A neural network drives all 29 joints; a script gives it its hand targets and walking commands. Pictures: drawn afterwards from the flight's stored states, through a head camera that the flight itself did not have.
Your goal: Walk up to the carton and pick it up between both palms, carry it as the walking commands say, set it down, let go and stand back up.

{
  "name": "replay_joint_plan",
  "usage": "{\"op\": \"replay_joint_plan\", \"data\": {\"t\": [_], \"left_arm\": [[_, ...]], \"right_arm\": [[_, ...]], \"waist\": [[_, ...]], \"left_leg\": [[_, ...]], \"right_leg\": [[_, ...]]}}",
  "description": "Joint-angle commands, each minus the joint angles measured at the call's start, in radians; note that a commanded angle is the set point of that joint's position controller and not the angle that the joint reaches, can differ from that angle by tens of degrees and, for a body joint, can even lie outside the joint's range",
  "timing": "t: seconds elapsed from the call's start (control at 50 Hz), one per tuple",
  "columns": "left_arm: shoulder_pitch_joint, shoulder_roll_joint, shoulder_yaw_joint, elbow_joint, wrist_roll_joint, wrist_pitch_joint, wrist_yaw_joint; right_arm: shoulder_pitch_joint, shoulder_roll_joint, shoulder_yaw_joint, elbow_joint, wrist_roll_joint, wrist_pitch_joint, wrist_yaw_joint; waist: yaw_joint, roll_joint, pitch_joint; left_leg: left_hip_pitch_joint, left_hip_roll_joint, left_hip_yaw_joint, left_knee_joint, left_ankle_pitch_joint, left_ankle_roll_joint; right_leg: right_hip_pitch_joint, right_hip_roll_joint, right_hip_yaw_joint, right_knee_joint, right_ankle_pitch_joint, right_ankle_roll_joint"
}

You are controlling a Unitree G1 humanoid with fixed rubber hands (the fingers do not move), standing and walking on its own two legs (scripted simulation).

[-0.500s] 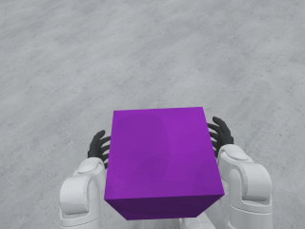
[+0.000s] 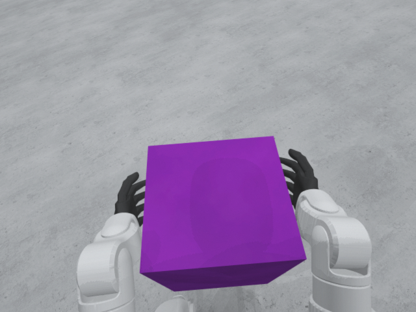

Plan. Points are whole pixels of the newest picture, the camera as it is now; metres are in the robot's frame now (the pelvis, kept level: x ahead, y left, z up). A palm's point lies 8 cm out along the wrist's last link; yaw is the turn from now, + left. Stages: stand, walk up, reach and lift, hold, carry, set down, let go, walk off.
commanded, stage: carry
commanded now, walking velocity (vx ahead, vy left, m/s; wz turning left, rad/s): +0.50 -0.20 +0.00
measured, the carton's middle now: (216, 225) +0.27 +0.00 +0.02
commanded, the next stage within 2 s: none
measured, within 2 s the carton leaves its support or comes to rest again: neither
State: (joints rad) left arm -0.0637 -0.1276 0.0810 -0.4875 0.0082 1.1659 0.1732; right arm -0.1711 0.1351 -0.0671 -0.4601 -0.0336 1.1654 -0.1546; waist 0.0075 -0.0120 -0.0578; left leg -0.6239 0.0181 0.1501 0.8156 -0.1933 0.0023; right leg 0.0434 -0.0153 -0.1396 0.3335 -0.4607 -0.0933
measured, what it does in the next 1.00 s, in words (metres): walks ahead: left foot, then right foot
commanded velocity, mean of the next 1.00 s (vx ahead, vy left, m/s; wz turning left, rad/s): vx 0.50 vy -0.20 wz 0.00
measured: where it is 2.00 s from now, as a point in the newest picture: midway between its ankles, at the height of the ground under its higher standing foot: (257, 149)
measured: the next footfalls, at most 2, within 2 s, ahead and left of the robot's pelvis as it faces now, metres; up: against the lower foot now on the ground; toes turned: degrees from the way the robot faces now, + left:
left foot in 0.06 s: +0.19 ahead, +0.12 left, +0.00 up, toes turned +7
right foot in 0.28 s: +0.31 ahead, -0.21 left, +0.00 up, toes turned -2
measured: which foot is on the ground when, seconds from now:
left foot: up 0.00-0.04, down 0.06-0.30, up 0.32-0.80, down 0.82-1.00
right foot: down 0.00-0.06, up 0.08-0.26, down 0.28-0.84, up 0.86-1.00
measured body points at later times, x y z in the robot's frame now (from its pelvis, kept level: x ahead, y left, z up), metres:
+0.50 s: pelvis +0.30 -0.15 +0.01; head +0.34 -0.19 +0.46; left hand +0.58 -0.01 +0.08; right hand +0.59 -0.30 +0.08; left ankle +0.21 +0.01 -0.64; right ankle +0.27 -0.21 -0.73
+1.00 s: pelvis +0.60 -0.18 -0.02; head +0.64 -0.19 +0.43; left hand +0.87 -0.04 +0.05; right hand +0.88 -0.34 +0.06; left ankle +0.56 -0.04 -0.73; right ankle +0.58 -0.27 -0.69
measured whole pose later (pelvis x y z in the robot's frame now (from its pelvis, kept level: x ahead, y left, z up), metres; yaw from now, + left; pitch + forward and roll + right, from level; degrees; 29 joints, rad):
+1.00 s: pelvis +0.60 -0.18 -0.02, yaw -2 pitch +6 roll +2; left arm -0.07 -0.13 0.09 -0.47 0.00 1.21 0.17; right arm -0.13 0.13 -0.05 -0.46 -0.03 1.18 -0.17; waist -0.02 -0.02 -0.03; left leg -0.37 0.07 0.15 0.70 -0.42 -0.01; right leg -0.60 -0.01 0.00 1.08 -0.51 -0.04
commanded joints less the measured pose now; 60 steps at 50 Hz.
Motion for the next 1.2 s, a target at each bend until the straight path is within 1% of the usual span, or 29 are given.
{"op": "replay_joint_plan", "data": {"t": [0.0, 0.02, 0.04, 0.06, 0.12, 0.16, 0.2, 0.22, 0.24, 0.26, 0.28, 0.3, 0.36, 0.4, 0.64, 0.74, 0.76, 0.8, 0.82, 0.88, 0.92, 0.96, 1.0, 1.02, 1.04, 1.06, 1.08, 1.12, 1.18], "left_arm": [[-0.421, -0.731, -0.571, -0.203, -0.313, 0.007, -0.153], [-0.479, -0.713, -0.568, -0.224, -0.318, 0.006, -0.151], [-0.528, -0.7, -0.561, -0.238, -0.323, 0.005, -0.153], [-0.594, -0.702, -0.568, -0.236, -0.326, -0.002, -0.156], [-0.474, -0.795, -0.551, -0.203, -0.32, -0.012, -0.155], [-0.469, -0.817, -0.539, -0.211, -0.313, -0.035, -0.163], [-0.448, -0.829, -0.531, -0.197, -0.296, -0.05, -0.159], [-0.445, -0.837, -0.539, -0.18, -0.292, -0.049, -0.155], [-0.462, -0.85, -0.566, -0.189, -0.294, -0.049, -0.152], [-0.454, -0.859, -0.578, -0.181, -0.294, -0.047, -0.148], [-0.485, -0.832, -0.578, -0.19, -0.298, -0.045, -0.143], [-0.459, -0.832, -0.577, -0.186, -0.28, -0.042, -0.14], [-0.488, -0.843, -0.568, -0.209, -0.29, -0.051, -0.142], [-0.471, -0.865, -0.565, -0.213, -0.293, -0.06, -0.147], [-0.49, -0.748, -0.592, -0.219, -0.3, 0.002, -0.15], [-0.442, -0.769, -0.603, -0.209, -0.31, 0.011, -0.143], [-0.474, -0.772, -0.61, -0.217, -0.314, 0.009, -0.142], [-0.547, -0.767, -0.619, -0.239, -0.326, -0.003, -0.148], [-0.58, -0.784, -0.615, -0.243, -0.327, -0.017, -0.151], [-0.518, -0.87, -0.628, -0.245, -0.334, -0.031, -0.156], [-0.523, -0.874, -0.628, -0.244, -0.333, -0.044, -0.162], [-0.493, -0.869, -0.631, -0.22, -0.329, -0.046, -0.157], [-0.51, -0.876, -0.656, -0.215, -0.328, -0.042, -0.149], [-0.53, -0.88, -0.665, -0.21, -0.327, -0.038, -0.146], [-0.539, -0.864, -0.662, -0.205, -0.322, -0.034, -0.142], [-0.531, -0.854, -0.652, -0.194, -0.313, -0.033, -0.14], [-0.481, -0.86, -0.626, -0.181, -0.3, -0.033, -0.135], [-0.512, -0.863, -0.627, -0.204, -0.305, -0.037, -0.141], [-0.489, -0.879, -0.621, -0.217, -0.306, -0.046, -0.142]], "right_arm": [[-0.322, 0.856, 0.652, -0.116, 0.295, 0.032, 0.064], [-0.317, 0.855, 0.65, -0.123, 0.3, 0.031, 0.062], [-0.335, 0.854, 0.653, -0.105, 0.304, 0.031, 0.06], [-0.426, 0.854, 0.667, -0.118, 0.306, 0.025, 0.056], [-0.354, 0.915, 0.708, -0.12, 0.321, 0.027, 0.07], [-0.374, 0.953, 0.719, -0.164, 0.325, 0.008, 0.086], [-0.397, 0.898, 0.72, -0.208, 0.347, 0.0, 0.102], [-0.347, 0.885, 0.711, -0.185, 0.343, 0.002, 0.109], [-0.312, 0.887, 0.699, -0.157, 0.341, 0.0, 0.114], [-0.343, 0.869, 0.682, -0.161, 0.34, 0.0, 0.115], [-0.391, 0.855, 0.674, -0.166, 0.345, 0.002, 0.114], [-0.378, 0.871, 0.705, -0.173, 0.35, 0.008, 0.121], [-0.397, 0.92, 0.691, -0.167, 0.364, -0.006, 0.121], [-0.393, 0.948, 0.716, -0.183, 0.371, -0.016, 0.12], [-0.354, 0.87, 0.654, -0.117, 0.298, 0.028, 0.078], [-0.346, 0.885, 0.654, -0.118, 0.315, 0.035, 0.082], [-0.319, 0.884, 0.653, -0.115, 0.316, 0.029, 0.082], [-0.35, 0.879, 0.647, -0.099, 0.316, 0.017, 0.082], [-0.395, 0.889, 0.662, -0.127, 0.319, 0.009, 0.083], [-0.327, 0.946, 0.686, -0.129, 0.327, -0.004, 0.1], [-0.334, 0.949, 0.68, -0.164, 0.326, -0.019, 0.111], [-0.321, 0.895, 0.661, -0.171, 0.322, -0.02, 0.115], [-0.274, 0.88, 0.641, -0.132, 0.321, -0.017, 0.121], [-0.288, 0.869, 0.631, -0.122, 0.322, -0.016, 0.121], [-0.336, 0.853, 0.622, -0.128, 0.323, -0.011, 0.119], [-0.353, 0.843, 0.646, -0.147, 0.327, -0.005, 0.123], [-0.383, 0.862, 0.676, -0.183, 0.35, -0.003, 0.127], [-0.384, 0.882, 0.668, -0.17, 0.345, -0.013, 0.121], [-0.344, 0.923, 0.687, -0.171, 0.347, -0.02, 0.121]], "waist": [[-0.016, -0.177, -0.425], [-0.097, -0.121, -0.53], [-0.126, 0.232, -0.573], [-0.087, 0.222, -0.548], [-0.076, 0.028, -0.403], [-0.041, -0.034, -0.32], [0.01, 0.13, -0.338], [0.022, 0.174, -0.363], [0.035, 0.116, -0.41], [0.046, -0.103, -0.399], [0.024, -0.301, -0.377], [0.026, -0.313, -0.416], [0.017, -0.163, -0.463], [0.02, -0.214, -0.465], [0.028, -0.164, -0.211], [0.012, -0.189, -0.382], [-0.05, -0.156, -0.481], [-0.075, 0.288, -0.546], [-0.057, 0.17, -0.53], [-0.058, 0.072, -0.407], [-0.041, 0.076, -0.325], [-0.006, 0.227, -0.322], [0.011, 0.265, -0.368], [0.014, 0.168, -0.42], [0.024, -0.041, -0.468], [0.017, -0.326, -0.458], [0.026, -0.328, -0.457], [0.019, -0.159, -0.426], [0.017, -0.184, -0.409]], "left_leg": [[0.556, -0.159, 0.24, -0.346, 0.234, 0.067], [0.937, 0.054, -0.061, -0.342, 0.331, 0.219], [1.257, 0.43, -0.615, -0.256, 1.0, 0.444], [1.203, 0.552, -0.874, -0.333, 1.151, 0.521], [1.073, 0.532, -0.811, -0.262, 0.573, 0.335], [0.713, 0.438, -0.587, -0.289, 0.317, 0.155], [0.287, 0.279, -0.195, -0.391, -0.022, 0.037], [0.206, 0.217, -0.113, -0.328, -0.082, 0.015], [0.114, 0.138, -0.034, -0.154, -0.108, 0.014], [0.019, 0.025, 0.004, 0.081, -0.291, 0.004], [-0.058, -0.044, -0.033, 0.273, -0.373, -0.019], [-0.119, -0.022, -0.109, 0.392, -0.37, -0.015], [-0.187, 0.033, -0.117, 0.413, -0.268, -0.026], [-0.187, 0.027, -0.097, 0.33, -0.264, -0.024], [-0.112, -0.051, 0.128, -0.027, -0.063, -0.003], [0.388, -0.148, 0.218, -0.324, 0.131, 0.005], [0.737, -0.024, 0.045, -0.366, 0.244, 0.084], [1.215, 0.491, -0.747, -0.27, 1.115, 0.426], [1.166, 0.516, -0.764, -0.296, 1.063, 0.427], [1.035, 0.448, -0.653, -0.302, 0.6, 0.263], [0.756, 0.387, -0.48, -0.363, 0.396, 0.159], [0.475, 0.285, -0.225, -0.425, 0.187, 0.072], [0.359, 0.224, -0.132, -0.297, 0.152, 0.045], [0.305, 0.158, -0.058, -0.131, 0.156, 0.034], [0.174, 0.081, -0.005, 0.068, -0.065, 0.002], [-0.002, -0.011, -0.008, 0.276, -0.323, -0.036], [-0.073, -0.002, -0.07, 0.374, -0.379, -0.027], [-0.14, 0.031, -0.1, 0.382, -0.34, -0.009], [-0.22, 0.033, -0.061, 0.19, -0.318, -0.025]], "right_leg": [[0.021, -0.069, -0.073, 0.495, 1.848, 0.243], [-0.313, -0.059, -0.009, 0.922, 1.554, 0.293], [-0.797, 0.078, 0.157, 1.426, 0.298, 0.288], [-0.911, 0.132, 0.313, 1.607, -0.214, 0.236], [-1.167, -0.106, 0.595, 1.303, -0.425, 0.098], [-0.912, -0.171, 0.464, 0.636, -0.304, 0.061], [-0.293, -0.063, 0.123, 0.266, 0.288, 0.084], [-0.129, -0.038, 0.093, 0.217, 0.403, 0.102], [0.036, -0.051, 0.117, 0.159, 0.382, 0.122], [0.062, -0.123, 0.258, -0.013, 0.232, 0.108], [0.034, -0.329, 0.592, -0.143, 0.204, 0.056], [0.114, -0.338, 0.67, -0.09, 0.419, -0.003], [0.266, -0.272, 0.412, 0.083, 0.935, 0.039], [0.332, -0.232, 0.327, 0.102, 1.1, 0.059], [0.218, -0.138, 0.075, -0.042, 1.222, 0.065], [0.137, -0.092, -0.032, 0.35, 1.673, 0.108], [-0.115, -0.095, -0.027, 0.612, 1.503, 0.158], [-0.833, 0.166, 0.212, 1.324, -0.134, 0.2], [-0.872, 0.074, 0.306, 1.415, -0.147, 0.157], [-1.023, -0.093, 0.444, 1.037, -0.204, 0.074], [-0.825, -0.103, 0.313, 0.583, -0.126, 0.066], [-0.418, -0.027, 0.113, 0.26, 0.198, 0.072], [-0.144, 0.013, 0.031, 0.133, 0.378, 0.088], [-0.01, -0.004, 0.049, 0.088, 0.365, 0.102], [0.109, -0.165, 0.278, 0.006, 0.298, 0.064], [0.186, -0.335, 0.592, -0.051, 0.582, -0.029], [0.233, -0.325, 0.598, 0.025, 0.824, -0.119], [0.288, -0.287, 0.405, 0.103, 1.038, -0.083], [0.422, -0.228, 0.306, 0.099, 1.164, -0.042]]}}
